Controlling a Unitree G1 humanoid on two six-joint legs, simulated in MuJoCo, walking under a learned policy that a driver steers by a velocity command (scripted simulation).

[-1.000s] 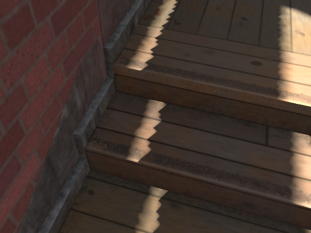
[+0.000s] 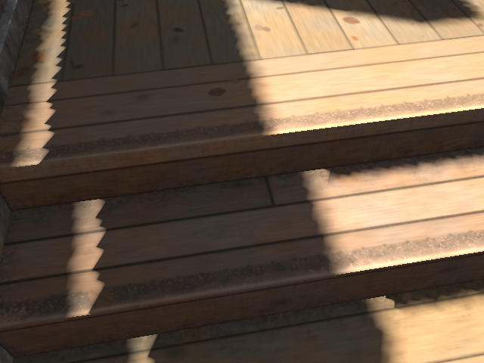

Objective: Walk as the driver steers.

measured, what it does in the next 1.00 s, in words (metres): climbs: left foot, then right foot 0.15 m higher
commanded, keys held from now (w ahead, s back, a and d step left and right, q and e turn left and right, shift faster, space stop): w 1.00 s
